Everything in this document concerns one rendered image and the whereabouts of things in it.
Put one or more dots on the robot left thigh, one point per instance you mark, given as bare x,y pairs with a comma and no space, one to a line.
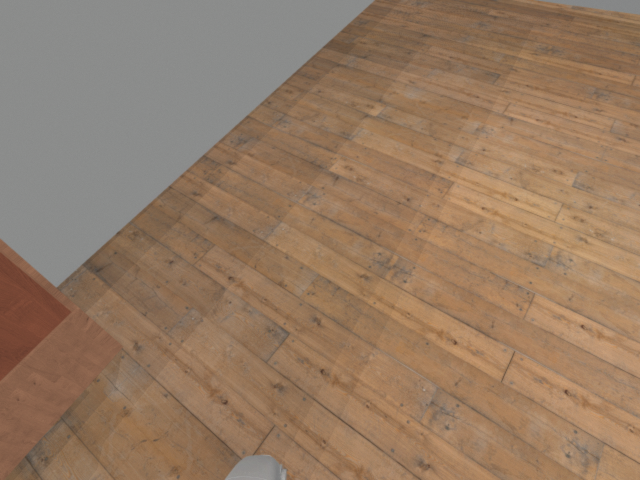
257,467

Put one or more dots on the cupboard door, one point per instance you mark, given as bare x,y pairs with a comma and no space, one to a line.
28,313

